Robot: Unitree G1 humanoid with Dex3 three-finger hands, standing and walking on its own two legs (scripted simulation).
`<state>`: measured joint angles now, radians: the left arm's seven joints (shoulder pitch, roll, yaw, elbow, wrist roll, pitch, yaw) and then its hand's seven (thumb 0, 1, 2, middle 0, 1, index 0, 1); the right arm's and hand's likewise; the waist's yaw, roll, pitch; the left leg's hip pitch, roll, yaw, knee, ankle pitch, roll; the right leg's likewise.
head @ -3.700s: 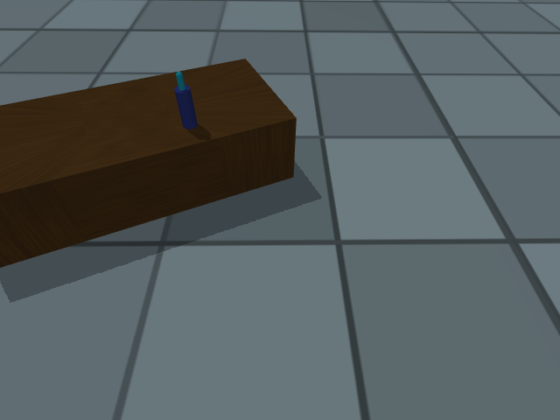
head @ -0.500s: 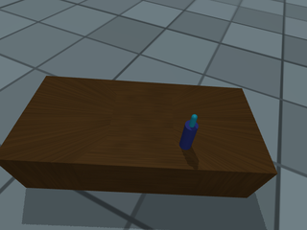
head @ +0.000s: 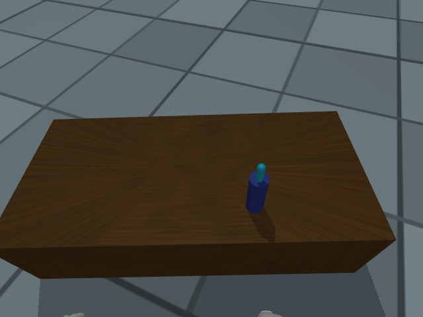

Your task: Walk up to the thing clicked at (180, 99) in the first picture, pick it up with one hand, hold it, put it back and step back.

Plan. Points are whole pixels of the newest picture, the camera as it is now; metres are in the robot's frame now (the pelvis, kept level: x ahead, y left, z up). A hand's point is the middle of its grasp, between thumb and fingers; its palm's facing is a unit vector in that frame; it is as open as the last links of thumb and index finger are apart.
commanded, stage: walk up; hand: right
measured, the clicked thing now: (257, 187) +0.56 -0.13 -0.27
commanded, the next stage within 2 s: stand in 1.44 s
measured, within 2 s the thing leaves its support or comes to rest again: neither
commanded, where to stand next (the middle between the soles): +0.10 +0.02 m, yaw +0 degrees
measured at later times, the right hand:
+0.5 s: hand out of the picture +0.13 -0.25 -0.12, palm faces -0.04 +0.93 -0.35, open 7.4 cm
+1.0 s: hand out of the picture +0.14 -0.24 -0.13, palm faces -0.05 +0.95 -0.32, open 7.4 cm
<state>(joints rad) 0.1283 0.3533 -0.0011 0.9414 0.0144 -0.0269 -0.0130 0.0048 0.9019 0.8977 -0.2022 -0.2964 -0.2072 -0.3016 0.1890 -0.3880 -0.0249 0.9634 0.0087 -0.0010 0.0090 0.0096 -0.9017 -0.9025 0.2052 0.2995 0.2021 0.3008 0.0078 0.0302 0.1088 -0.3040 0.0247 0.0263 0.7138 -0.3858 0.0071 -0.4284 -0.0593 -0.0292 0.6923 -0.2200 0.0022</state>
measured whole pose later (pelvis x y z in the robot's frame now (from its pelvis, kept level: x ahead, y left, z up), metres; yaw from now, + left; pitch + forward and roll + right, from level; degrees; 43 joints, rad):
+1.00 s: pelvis +0.05 +0.00 +0.03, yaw +2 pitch -2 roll +0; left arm 0.08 0.33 0.01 1.17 0.01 -0.02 -0.01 0.01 0.90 0.90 -0.20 -0.30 -0.21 -0.30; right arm 0.08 -0.35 -0.02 1.15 0.00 0.01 0.02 0.01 -0.90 -0.90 0.21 0.30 0.20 0.30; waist 0.02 0.01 0.05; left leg -0.06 0.02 0.00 0.32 -0.22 -0.02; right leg -0.18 -0.06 -0.07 0.33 -0.11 0.02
